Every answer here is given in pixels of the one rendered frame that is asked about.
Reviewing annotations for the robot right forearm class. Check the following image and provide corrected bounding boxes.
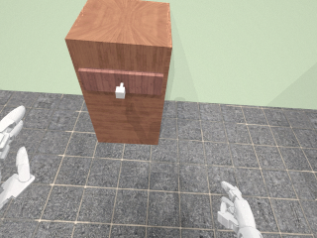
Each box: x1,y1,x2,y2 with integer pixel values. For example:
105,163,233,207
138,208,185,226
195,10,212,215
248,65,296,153
237,226,263,238

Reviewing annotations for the cabinet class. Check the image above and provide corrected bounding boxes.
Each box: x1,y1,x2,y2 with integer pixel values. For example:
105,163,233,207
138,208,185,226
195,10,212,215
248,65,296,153
65,0,172,145

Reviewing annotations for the drawer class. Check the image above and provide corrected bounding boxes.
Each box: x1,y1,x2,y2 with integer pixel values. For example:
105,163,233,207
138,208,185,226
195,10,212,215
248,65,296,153
78,67,163,95

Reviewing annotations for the handle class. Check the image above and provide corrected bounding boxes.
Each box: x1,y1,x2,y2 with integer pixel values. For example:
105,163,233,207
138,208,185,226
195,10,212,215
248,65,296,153
115,82,126,99

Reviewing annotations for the robot left hand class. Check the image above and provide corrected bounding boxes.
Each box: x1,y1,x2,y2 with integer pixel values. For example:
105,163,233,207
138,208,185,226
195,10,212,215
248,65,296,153
0,105,36,210

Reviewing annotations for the robot right hand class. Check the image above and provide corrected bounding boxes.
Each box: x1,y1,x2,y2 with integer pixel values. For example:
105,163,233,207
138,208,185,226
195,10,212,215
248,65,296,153
217,181,257,235

